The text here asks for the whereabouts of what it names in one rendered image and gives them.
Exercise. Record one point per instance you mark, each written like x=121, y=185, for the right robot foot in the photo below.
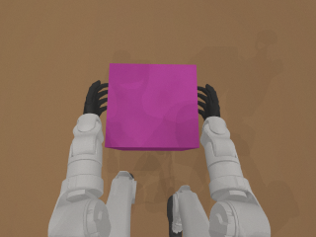
x=170, y=219

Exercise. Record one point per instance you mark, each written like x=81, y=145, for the robot right upper arm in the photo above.
x=231, y=218

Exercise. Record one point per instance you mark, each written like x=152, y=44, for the robot right forearm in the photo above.
x=223, y=166

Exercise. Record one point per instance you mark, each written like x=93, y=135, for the robot left hand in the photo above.
x=92, y=104

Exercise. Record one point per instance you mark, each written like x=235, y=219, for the left robot shin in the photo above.
x=122, y=174

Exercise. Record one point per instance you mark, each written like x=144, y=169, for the robot right hand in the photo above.
x=211, y=105

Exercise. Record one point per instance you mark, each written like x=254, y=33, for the carton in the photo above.
x=152, y=107

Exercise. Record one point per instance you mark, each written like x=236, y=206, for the robot left forearm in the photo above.
x=85, y=161

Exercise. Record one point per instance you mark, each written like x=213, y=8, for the robot left upper arm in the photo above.
x=84, y=218

